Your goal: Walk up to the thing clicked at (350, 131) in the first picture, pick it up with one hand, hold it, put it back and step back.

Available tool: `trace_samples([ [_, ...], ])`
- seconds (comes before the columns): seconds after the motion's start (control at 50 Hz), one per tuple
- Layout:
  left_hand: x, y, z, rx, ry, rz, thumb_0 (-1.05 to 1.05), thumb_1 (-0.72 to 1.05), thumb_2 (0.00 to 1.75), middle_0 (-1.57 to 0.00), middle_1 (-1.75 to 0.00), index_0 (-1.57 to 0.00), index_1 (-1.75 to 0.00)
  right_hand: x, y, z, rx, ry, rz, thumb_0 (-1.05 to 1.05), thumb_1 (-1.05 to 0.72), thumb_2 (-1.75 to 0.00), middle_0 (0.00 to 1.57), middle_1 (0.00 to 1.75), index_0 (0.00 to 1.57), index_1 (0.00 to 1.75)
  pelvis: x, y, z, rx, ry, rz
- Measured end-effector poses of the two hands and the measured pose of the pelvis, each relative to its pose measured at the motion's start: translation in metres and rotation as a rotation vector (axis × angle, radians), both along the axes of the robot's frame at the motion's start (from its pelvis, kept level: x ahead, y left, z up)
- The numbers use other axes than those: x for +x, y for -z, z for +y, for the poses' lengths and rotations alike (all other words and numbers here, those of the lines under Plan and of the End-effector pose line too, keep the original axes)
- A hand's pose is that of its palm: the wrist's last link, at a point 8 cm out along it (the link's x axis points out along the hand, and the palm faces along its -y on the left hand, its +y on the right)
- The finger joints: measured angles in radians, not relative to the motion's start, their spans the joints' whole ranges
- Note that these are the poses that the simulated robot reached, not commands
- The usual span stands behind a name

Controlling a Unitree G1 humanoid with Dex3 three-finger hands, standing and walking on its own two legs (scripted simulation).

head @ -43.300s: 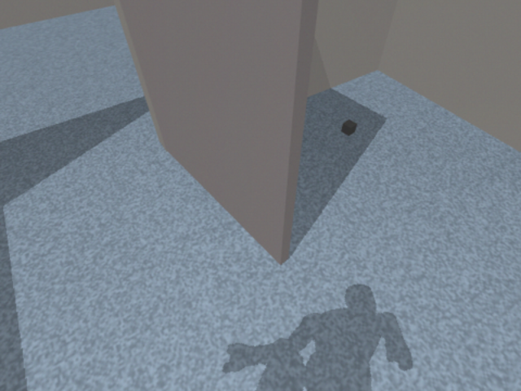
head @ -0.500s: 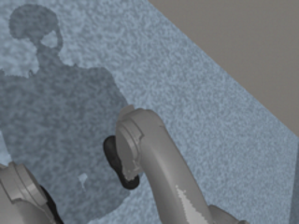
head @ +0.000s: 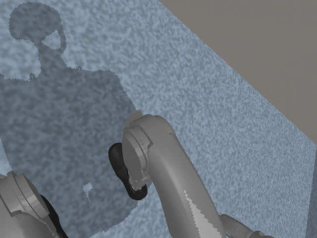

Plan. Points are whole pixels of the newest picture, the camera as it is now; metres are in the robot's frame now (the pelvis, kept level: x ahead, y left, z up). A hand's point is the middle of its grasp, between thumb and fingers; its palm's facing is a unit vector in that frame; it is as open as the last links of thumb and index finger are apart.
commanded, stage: withdraw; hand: left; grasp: from above
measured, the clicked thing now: out of the picture +0.43 +0.35 -0.30
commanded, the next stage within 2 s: home in 1.00 s
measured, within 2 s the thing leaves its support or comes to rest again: neither
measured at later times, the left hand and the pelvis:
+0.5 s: hand out of the picture +0.47 +0.36 -0.16, palm faces -0.12 -0.32 -0.94, open 12.5 cm; pelvis +0.01 +0.00 +0.02, yaw +2 degrees
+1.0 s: hand out of the picture +0.41 +0.34 -0.17, palm faces -0.52 -0.19 -0.83, open 13.5 cm; pelvis +0.00 -0.01 +0.01, yaw +7 degrees
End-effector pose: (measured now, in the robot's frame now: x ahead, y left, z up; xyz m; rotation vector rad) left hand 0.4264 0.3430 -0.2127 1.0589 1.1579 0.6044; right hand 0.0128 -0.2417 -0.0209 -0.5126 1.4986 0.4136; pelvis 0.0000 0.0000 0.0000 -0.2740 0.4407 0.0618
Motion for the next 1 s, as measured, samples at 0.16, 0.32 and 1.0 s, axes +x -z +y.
trace_samples([
  [0.16, 0.001, -0.001, 0.001, 0.003, 0.001, 0.003, 0.0, -0.34, 0.88, -0.28, -0.81, -0.25, -0.85, -0.002, -0.001, 0.0, -0.001, 0.007, 0.012, 0.0, -0.89, -0.89, 0.2, 0.3, 0.2, 0.29, 0.001, -0.001, 0.0, 0.001, 0.0, 0.005],
  [0.32, 0.015, -0.015, 0.005, -0.002, 0.021, -0.045, 0.0, -0.27, 0.81, -0.3, -0.79, -0.3, -0.8, -0.001, 0.002, 0.0, 0.005, 0.029, 0.015, 0.0, -0.9, -0.89, 0.2, 0.3, 0.2, 0.29, 0.002, -0.003, -0.002, 0.01, -0.001, 0.024],
  [1.0, -0.002, -0.102, 0.003, -0.096, 0.907, 0.106, 0.0, -0.41, 0.92, -0.18, -0.91, -0.18, -0.92, 0.075, 0.056, -0.032, -0.167, 0.137, -0.188, 0.0, -0.91, -0.89, 0.2, 0.3, 0.2, 0.29, 0.001, -0.007, -0.009, 0.102, -0.063, 0.103],
])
